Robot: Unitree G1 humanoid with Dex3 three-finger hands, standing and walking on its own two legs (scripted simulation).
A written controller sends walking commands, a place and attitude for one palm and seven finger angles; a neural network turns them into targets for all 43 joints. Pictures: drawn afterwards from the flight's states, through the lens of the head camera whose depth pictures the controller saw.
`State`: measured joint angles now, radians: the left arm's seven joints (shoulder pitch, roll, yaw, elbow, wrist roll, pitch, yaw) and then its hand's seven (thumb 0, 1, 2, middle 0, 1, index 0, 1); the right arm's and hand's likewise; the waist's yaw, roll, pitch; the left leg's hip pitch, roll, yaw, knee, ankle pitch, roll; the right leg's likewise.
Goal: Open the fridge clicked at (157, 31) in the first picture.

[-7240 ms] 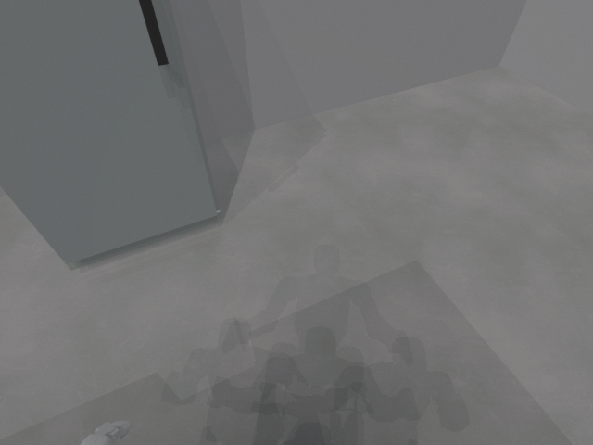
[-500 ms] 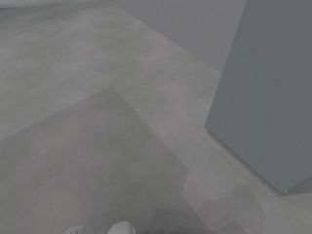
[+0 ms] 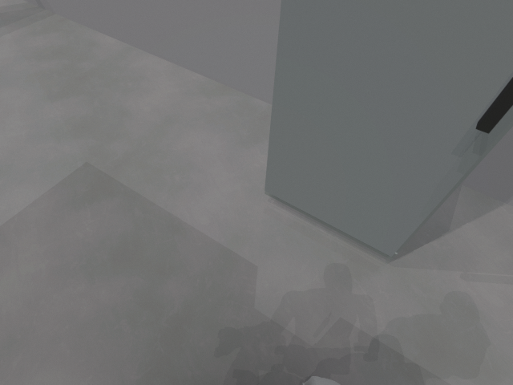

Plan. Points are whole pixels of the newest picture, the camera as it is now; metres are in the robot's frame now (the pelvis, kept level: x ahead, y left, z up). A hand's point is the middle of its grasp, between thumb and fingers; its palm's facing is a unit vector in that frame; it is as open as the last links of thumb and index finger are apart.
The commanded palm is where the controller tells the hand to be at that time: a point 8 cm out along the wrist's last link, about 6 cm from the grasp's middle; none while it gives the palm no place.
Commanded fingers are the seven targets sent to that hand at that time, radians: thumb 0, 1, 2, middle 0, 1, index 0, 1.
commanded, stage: turn to face it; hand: right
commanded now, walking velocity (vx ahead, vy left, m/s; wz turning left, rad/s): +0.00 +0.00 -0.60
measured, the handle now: out of the picture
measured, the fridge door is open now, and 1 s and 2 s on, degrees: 0 0 0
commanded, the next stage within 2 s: take the last steps up to it in 0.72 s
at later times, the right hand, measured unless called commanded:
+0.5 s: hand out of the picture +0.09 -0.25 -0.15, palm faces +0.25 +0.93 -0.27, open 7.4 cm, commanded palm none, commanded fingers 0.00 -0.90 -0.90 0.20 0.30 0.20 0.30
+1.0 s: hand out of the picture -0.09 -0.15 -0.16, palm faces +0.49 +0.84 -0.24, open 7.4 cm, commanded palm none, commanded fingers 0.00 -0.90 -0.90 0.20 0.30 0.20 0.30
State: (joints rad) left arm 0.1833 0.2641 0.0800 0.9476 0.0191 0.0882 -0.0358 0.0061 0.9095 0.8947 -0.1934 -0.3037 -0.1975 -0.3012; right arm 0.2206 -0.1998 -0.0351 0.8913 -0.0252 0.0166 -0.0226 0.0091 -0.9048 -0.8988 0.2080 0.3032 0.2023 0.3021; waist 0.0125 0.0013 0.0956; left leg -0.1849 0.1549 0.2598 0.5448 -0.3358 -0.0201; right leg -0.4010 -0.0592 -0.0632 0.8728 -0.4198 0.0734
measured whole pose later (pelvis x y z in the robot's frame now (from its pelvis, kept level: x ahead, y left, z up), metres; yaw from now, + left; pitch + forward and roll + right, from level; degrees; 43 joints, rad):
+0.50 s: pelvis +0.01 -0.02 +0.00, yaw -14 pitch +0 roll +0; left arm 0.21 0.21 0.05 0.91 0.03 0.04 -0.01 0.00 0.90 0.89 -0.20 -0.30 -0.20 -0.30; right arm 0.11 -0.24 -0.06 0.87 0.00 0.05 -0.02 0.01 -0.91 -0.90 0.20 0.30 0.20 0.30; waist 0.04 0.00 0.07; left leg -0.40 0.06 0.01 0.85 -0.43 -0.10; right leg -0.25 0.05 0.07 0.49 -0.23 -0.03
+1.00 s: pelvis +0.00 +0.02 +0.01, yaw -26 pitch +0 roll -1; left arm 0.21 0.23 0.06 1.01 0.03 0.06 -0.02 0.01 0.91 0.89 -0.19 -0.30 -0.20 -0.30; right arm 0.33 -0.18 -0.04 1.00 -0.03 -0.01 -0.02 0.01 -0.91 -0.90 0.21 0.30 0.20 0.30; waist -0.04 0.00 0.04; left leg -0.21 0.08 0.19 0.46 -0.24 0.02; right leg -0.28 -0.05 -0.04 0.75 -0.45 0.03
